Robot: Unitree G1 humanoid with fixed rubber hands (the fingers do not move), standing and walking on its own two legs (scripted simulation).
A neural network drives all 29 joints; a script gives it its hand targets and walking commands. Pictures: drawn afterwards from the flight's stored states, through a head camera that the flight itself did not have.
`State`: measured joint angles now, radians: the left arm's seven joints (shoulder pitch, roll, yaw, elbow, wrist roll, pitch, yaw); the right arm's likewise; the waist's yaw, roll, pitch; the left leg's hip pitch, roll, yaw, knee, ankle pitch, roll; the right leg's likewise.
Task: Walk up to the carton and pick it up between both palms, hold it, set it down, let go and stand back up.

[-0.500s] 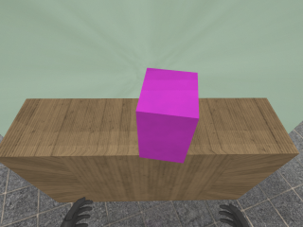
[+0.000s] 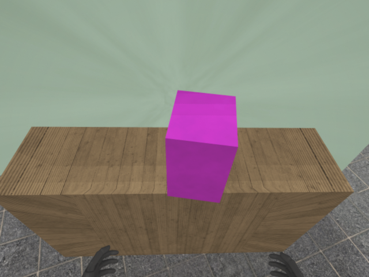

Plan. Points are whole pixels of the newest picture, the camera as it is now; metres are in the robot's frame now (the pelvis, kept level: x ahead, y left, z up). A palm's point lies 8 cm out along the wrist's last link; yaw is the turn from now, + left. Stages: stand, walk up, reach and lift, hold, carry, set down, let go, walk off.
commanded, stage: let go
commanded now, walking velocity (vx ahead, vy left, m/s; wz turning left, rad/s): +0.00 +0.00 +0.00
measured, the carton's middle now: (199, 148) +0.48 -0.01 -0.02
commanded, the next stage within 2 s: stand in 0.36 s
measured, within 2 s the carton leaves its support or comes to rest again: neither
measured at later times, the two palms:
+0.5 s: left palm out of the picture +0.14 +0.23 -0.09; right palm out of the picture +0.11 -0.22 -0.10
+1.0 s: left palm out of the picture -0.06 +0.23 -0.15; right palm out of the picture -0.01 -0.20 -0.15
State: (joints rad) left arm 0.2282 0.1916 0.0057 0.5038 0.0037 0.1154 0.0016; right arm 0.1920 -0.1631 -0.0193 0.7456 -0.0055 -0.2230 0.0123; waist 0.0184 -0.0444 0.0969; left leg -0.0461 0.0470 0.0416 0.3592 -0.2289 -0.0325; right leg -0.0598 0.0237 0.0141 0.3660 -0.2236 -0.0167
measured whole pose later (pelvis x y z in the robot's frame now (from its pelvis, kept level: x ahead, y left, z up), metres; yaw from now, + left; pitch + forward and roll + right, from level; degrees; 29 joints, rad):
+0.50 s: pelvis -0.01 +0.01 +0.00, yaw +0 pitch -4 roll +0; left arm 0.20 0.19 -0.02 0.57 0.02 0.09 0.00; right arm 0.23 -0.18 -0.04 0.74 -0.02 -0.12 0.02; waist 0.00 -0.01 0.05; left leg -0.12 0.04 0.04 0.44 -0.25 -0.01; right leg -0.12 0.01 0.01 0.42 -0.23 0.00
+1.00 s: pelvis -0.01 +0.02 +0.00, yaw +4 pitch -2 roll -1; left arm 0.44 0.14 0.03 1.02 0.01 -0.01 0.03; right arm 0.42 -0.13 -0.03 1.03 -0.01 0.00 -0.02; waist 0.01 0.00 -0.08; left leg -0.18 0.01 -0.03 0.46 -0.25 -0.01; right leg -0.14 -0.01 -0.06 0.41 -0.24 0.01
